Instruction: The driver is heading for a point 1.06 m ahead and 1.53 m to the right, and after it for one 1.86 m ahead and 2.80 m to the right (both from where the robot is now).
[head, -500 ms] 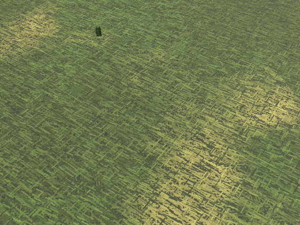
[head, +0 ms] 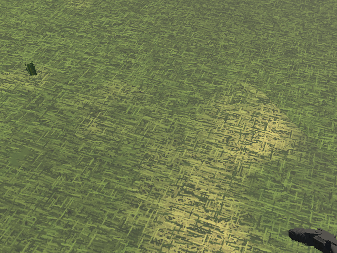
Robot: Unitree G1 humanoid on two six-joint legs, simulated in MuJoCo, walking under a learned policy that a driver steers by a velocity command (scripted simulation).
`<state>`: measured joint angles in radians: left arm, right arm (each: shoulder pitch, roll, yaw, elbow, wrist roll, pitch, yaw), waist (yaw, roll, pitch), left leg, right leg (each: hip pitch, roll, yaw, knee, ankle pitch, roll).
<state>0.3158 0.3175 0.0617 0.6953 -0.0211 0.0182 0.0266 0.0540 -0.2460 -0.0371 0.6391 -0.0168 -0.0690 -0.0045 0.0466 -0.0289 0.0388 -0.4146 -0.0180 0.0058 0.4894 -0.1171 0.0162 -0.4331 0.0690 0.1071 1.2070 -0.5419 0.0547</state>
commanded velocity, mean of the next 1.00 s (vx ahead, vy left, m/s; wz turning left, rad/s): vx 0.04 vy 0.00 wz -0.59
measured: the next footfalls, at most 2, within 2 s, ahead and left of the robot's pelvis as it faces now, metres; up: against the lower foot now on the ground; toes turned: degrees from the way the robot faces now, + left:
right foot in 0.32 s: +0.09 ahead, -0.15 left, +0.00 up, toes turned -14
left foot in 0.78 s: +0.16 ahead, +0.06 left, +0.00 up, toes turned -32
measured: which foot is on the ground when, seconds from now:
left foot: down 0.00-0.34, up 0.36-0.76, down 0.78-1.00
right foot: up 0.00-0.30, down 0.32-0.78, up 0.80-1.00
